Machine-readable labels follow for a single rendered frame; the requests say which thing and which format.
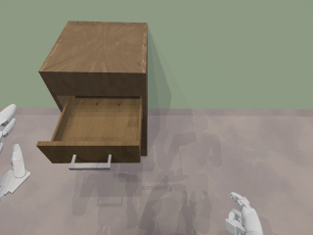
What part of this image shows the cabinet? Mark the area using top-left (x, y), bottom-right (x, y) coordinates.
top-left (38, 21), bottom-right (148, 157)

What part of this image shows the drawer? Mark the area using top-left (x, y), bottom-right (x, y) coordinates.
top-left (36, 95), bottom-right (143, 164)

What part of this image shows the robot right hand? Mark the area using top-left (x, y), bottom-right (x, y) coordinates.
top-left (225, 192), bottom-right (263, 235)

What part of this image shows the robot left hand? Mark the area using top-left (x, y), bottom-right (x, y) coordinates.
top-left (0, 104), bottom-right (30, 202)

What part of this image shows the handle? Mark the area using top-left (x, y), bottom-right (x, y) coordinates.
top-left (68, 154), bottom-right (112, 170)

